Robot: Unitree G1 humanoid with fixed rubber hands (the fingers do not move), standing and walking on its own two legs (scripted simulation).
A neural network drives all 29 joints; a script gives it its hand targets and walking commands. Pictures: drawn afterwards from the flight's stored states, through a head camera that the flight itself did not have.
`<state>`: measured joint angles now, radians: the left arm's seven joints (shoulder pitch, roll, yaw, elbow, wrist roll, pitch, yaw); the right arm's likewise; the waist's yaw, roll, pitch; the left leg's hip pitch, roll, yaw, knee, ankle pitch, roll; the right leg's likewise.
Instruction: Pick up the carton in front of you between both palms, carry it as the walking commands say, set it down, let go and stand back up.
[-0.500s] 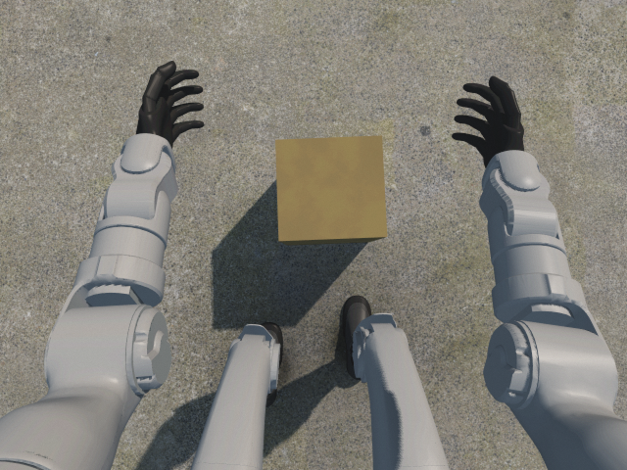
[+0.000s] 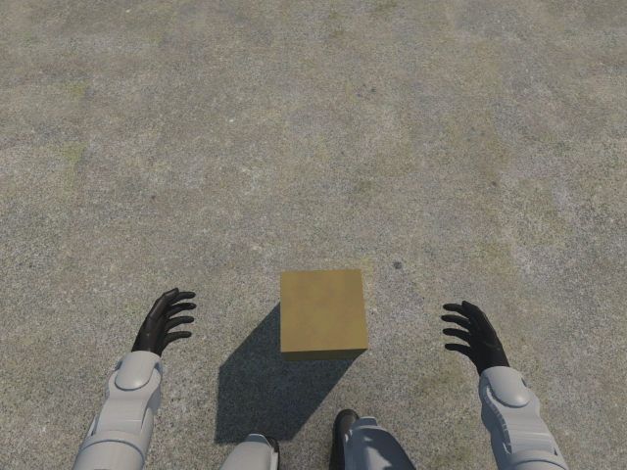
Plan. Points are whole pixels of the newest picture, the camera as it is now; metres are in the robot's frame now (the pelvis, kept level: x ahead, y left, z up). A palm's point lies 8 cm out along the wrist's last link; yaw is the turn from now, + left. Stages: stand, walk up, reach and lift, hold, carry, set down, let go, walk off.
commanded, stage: let go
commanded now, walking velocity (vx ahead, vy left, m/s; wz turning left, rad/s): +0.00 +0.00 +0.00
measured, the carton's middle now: (320, 318) +0.41 -0.03 -0.62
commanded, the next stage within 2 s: stand in 0.68 s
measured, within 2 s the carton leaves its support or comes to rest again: neither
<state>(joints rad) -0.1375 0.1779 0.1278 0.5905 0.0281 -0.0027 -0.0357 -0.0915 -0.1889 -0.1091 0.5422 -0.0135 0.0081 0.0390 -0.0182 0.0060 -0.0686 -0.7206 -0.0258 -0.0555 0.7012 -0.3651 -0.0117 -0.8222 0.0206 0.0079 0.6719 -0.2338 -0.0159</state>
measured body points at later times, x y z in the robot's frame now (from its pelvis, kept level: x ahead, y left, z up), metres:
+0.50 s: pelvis +0.01 +0.02 +0.03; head +0.03 +0.01 +0.48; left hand +0.19 +0.25 -0.04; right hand +0.19 -0.22 -0.05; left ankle -0.03 +0.13 -0.71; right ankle +0.03 -0.11 -0.71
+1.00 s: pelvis +0.03 +0.01 +0.02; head +0.04 +0.00 +0.47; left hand +0.17 +0.30 -0.06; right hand +0.17 -0.28 -0.07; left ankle -0.03 +0.13 -0.71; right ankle +0.03 -0.11 -0.71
